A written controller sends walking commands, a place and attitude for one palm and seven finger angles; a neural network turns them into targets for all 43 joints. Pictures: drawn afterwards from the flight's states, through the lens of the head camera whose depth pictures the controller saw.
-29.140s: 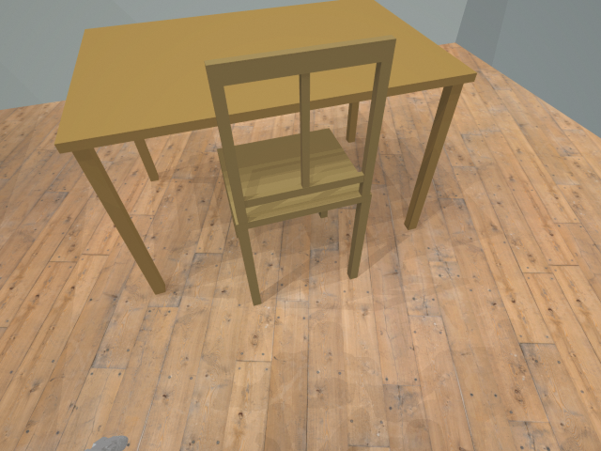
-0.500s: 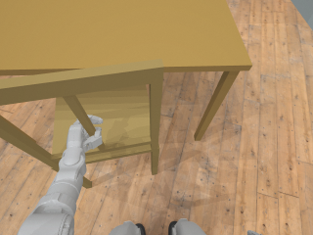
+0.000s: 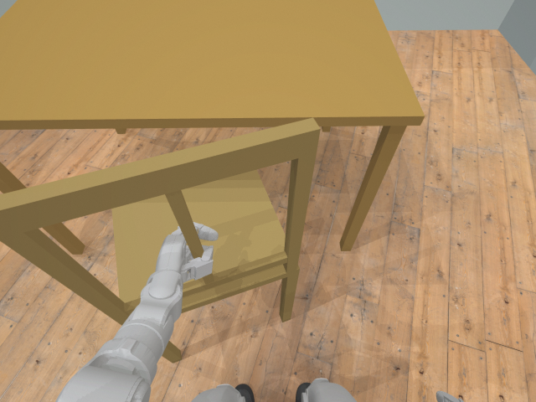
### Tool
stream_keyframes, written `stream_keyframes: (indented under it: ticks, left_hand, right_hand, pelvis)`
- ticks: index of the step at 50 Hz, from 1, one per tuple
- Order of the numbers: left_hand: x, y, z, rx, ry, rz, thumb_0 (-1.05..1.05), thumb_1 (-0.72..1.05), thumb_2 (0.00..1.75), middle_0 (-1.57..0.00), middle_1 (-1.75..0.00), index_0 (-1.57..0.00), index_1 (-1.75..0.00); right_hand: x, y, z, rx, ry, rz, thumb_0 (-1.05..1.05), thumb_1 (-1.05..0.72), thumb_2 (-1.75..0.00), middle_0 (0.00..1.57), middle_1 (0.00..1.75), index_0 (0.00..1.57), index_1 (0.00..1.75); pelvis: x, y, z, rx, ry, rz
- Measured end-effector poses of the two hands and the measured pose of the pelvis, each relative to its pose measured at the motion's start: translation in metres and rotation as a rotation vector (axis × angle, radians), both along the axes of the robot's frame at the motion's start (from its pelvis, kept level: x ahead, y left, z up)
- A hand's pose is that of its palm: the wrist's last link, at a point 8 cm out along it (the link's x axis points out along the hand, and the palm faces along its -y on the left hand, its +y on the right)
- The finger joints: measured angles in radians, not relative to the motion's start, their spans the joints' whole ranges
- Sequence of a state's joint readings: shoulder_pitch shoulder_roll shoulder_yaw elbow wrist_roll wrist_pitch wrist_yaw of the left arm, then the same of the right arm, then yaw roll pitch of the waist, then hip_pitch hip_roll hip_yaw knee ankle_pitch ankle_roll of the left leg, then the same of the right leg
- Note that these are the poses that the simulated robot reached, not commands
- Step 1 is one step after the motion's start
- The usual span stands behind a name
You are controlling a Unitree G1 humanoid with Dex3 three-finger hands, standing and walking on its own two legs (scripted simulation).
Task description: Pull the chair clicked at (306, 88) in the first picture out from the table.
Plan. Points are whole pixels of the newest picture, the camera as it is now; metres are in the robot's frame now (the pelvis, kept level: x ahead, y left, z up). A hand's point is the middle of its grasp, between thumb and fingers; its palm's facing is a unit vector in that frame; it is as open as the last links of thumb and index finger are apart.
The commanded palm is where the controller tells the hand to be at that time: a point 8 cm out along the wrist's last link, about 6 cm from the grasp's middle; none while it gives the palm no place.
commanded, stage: step backward, pulling the chair out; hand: left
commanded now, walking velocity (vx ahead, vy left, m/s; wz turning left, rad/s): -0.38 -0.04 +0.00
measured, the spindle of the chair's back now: (194, 243) +0.37 +0.14 -0.04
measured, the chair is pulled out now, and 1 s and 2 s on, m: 0.19 0.26 0.42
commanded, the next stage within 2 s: none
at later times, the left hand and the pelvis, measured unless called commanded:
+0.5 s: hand (204, 273) +0.32 +0.11 -0.06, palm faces -0.02 -0.98 -0.19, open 5.1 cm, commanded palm +0.30 +0.18 -0.06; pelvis -0.05 +0.01 +0.00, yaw +4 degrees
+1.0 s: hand (193, 308) +0.26 +0.13 -0.05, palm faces -0.09 -0.97 -0.22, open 5.2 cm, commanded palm +0.25 +0.17 -0.05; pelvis -0.11 +0.03 -0.01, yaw -1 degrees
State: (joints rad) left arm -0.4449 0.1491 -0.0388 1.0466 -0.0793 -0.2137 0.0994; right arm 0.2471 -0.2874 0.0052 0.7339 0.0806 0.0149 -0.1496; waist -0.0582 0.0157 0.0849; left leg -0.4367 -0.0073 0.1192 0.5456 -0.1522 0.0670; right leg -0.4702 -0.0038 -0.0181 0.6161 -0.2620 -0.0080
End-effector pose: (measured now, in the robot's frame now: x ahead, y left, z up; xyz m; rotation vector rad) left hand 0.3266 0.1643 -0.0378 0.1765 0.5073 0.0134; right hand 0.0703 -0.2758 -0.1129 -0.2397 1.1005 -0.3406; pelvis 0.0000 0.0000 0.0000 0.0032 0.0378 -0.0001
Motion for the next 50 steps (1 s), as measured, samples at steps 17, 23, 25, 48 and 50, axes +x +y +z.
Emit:
stream_keyframes:
  ticks: [17,23,25,48,50]
  left_hand:
    - [-0.019,-0.003,0.002,0.035,0.015,0.092,0.01,0.68,0.8,-0.25,-1.1,-0.5,-1.45]
    - [-0.021,-0.001,0.003,0.019,0.031,0.057,0.01,0.7,0.77,-0.22,-1.11,-0.5,-1.45]
    - [-0.021,0.002,0.003,0.021,0.025,0.019,0.01,0.7,0.76,-0.21,-1.12,-0.5,-1.45]
    - [-0.074,0.013,0.004,0.046,-0.018,-0.057,0.0,0.68,0.78,-0.22,-1.16,-0.5,-1.45]
    - [-0.077,0.014,0.004,0.045,-0.018,-0.06,0.0,0.69,0.78,-0.21,-1.16,-0.5,-1.45]
  right_hand:
    - [-0.02,0.0,-0.018,0.093,-0.003,0.036,0.01,-0.91,-0.9,0.21,0.3,0.2,0.3]
    - [-0.031,-0.01,-0.006,0.015,0.049,0.062,0.01,-0.91,-0.9,0.2,0.3,0.2,0.3]
    - [-0.034,-0.009,-0.007,-0.02,0.053,0.063,0.01,-0.91,-0.9,0.2,0.3,0.2,0.3]
    - [-0.09,0.049,-0.029,0.096,0.033,0.012,0.01,-0.92,-0.9,0.21,0.3,0.2,0.3]
    - [-0.098,0.043,-0.019,0.066,0.023,0.001,0.01,-0.92,-0.9,0.21,0.3,0.2,0.3]
  pelvis:
    - [-0.028,-0.02,0.0,0.057,-0.002,-0.01]
    - [-0.04,-0.004,0.006,0.075,0.044,0.045]
    - [-0.048,0.008,0.002,0.058,0.054,0.062]
    - [-0.104,0.028,-0.009,0.022,0.002,-0.001]
    - [-0.111,0.029,-0.006,0.047,-0.003,-0.02]
